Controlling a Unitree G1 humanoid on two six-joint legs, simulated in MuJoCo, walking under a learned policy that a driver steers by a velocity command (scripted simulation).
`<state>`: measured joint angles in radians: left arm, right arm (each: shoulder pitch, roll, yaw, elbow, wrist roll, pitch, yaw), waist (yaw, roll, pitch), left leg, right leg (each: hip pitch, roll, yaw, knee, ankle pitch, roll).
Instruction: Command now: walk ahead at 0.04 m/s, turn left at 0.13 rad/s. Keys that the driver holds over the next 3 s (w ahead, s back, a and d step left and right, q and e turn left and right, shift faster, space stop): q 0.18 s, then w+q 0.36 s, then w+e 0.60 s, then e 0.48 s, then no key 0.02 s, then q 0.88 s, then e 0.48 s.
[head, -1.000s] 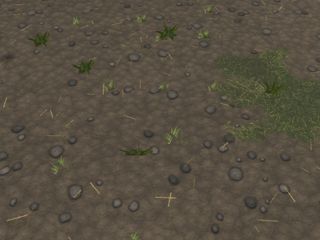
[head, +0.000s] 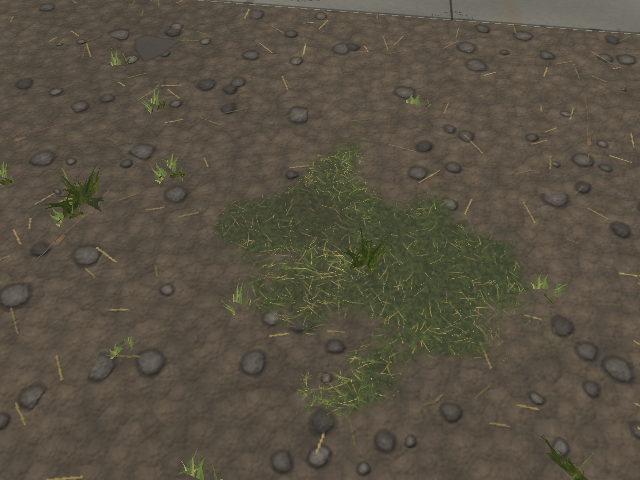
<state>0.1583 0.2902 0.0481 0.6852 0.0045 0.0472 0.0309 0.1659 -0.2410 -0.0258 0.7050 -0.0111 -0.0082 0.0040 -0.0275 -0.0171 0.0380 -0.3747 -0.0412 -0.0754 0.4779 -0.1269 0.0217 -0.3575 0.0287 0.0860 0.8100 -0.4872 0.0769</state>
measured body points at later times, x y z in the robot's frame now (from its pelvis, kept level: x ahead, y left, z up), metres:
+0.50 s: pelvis +0.06 +0.04 -0.01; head +0.08 +0.06 +0.44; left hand +0.05 +0.35 -0.13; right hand +0.31 -0.17 -0.08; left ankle +0.05 +0.14 -0.74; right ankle +0.01 -0.14 -0.72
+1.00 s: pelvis +0.31 +0.10 -0.02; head +0.35 +0.11 +0.42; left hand +0.45 +0.39 -0.11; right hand +0.40 -0.18 -0.14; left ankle +0.06 +0.15 -0.69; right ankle +0.45 +0.05 -0.74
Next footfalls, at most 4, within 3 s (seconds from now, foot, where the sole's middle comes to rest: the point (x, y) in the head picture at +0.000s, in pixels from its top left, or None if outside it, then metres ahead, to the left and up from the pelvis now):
0.10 right None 0.04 -0.14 -0.77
0.46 left None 0.08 0.15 -0.77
0.96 right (289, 471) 0.48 0.06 -0.77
1.40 left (190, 373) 0.70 0.28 -0.77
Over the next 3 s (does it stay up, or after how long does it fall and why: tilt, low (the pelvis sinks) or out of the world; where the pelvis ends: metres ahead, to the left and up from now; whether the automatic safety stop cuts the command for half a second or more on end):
stays up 0.59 0.17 0.00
